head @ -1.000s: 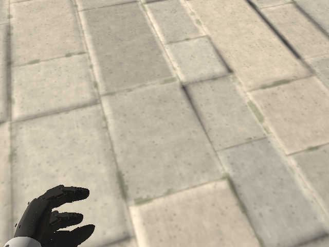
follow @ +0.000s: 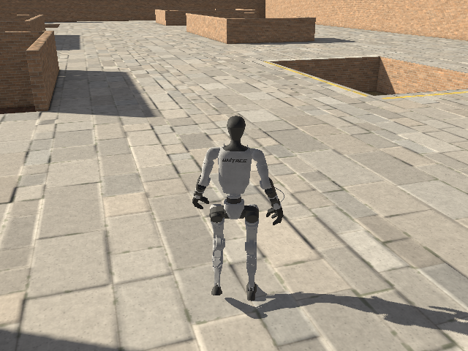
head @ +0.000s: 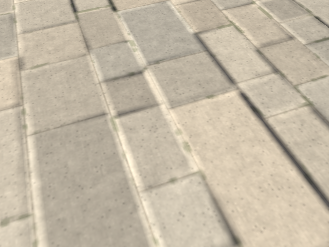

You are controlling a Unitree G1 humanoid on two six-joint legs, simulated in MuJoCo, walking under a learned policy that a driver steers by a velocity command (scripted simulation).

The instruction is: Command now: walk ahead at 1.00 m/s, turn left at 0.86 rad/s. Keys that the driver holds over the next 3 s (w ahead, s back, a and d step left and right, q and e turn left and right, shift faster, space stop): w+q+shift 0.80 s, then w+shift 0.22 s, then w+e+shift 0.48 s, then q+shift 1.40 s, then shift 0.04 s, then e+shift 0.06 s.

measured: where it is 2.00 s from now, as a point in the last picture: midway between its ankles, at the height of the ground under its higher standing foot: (18, 100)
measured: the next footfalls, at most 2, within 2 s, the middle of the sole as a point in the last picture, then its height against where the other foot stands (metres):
left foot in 0.30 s outside the picture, level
right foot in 0.70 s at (148, 165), level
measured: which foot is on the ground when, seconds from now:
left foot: up 0.00-0.28, down 0.30-0.70, up 0.72-1.00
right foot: down 0.00-0.30, up 0.32-0.68, down 0.70-1.00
